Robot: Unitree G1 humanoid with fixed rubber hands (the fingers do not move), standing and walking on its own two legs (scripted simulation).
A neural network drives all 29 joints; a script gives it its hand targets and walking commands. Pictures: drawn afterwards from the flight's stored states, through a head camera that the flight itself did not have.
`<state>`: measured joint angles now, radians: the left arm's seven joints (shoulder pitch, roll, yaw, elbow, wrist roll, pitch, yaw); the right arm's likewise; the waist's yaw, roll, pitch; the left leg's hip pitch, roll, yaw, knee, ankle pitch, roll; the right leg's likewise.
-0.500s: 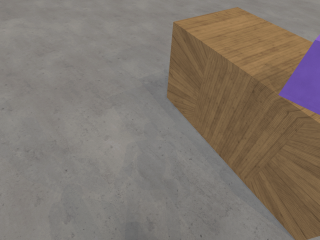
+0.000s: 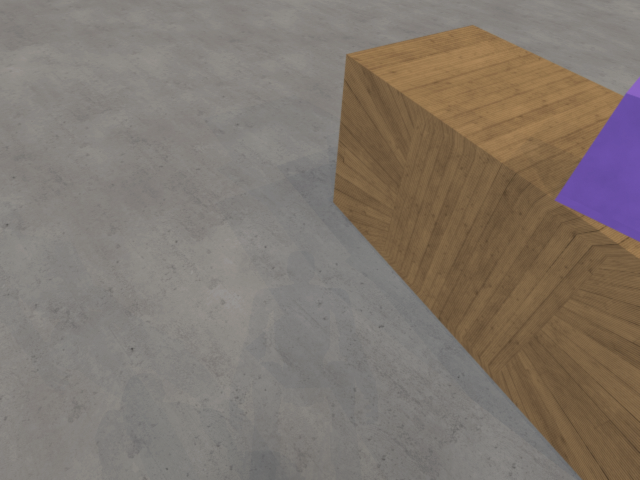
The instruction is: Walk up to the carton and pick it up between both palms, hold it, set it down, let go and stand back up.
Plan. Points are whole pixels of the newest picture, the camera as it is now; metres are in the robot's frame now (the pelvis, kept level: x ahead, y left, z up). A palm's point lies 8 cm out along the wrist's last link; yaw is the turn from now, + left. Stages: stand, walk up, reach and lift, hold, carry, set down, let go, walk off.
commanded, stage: stand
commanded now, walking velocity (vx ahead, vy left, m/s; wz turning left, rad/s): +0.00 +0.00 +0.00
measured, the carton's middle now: out of the picture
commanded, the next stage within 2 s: walk up in 0.28 s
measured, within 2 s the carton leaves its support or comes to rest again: neither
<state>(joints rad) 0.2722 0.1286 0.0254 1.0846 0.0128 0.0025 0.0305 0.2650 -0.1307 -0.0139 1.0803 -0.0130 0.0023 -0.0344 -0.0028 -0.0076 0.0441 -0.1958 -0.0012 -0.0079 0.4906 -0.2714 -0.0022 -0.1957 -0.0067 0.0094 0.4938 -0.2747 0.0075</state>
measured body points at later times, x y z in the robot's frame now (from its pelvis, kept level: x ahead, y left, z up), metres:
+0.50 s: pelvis +0.00 +0.00 +0.00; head +0.01 +0.00 +0.45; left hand -0.02 +0.20 -0.16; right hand -0.02 -0.20 -0.16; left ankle +0.00 +0.12 -0.74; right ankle -0.01 -0.12 -0.74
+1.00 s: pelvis +0.07 -0.08 -0.03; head +0.06 -0.12 +0.41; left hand +0.22 +0.20 -0.10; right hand +0.14 -0.42 -0.13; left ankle +0.13 +0.01 -0.69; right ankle +0.06 -0.23 -0.74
